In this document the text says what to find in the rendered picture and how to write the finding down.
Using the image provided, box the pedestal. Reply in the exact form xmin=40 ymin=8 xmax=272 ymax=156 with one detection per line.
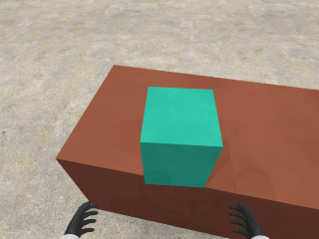
xmin=56 ymin=65 xmax=319 ymax=239

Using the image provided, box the robot left hand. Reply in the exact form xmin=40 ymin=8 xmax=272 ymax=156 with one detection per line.
xmin=64 ymin=201 xmax=99 ymax=238

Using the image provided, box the carton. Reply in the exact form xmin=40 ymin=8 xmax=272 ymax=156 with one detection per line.
xmin=140 ymin=87 xmax=223 ymax=188

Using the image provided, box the robot right hand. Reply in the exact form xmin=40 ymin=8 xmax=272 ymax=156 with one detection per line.
xmin=228 ymin=202 xmax=265 ymax=239

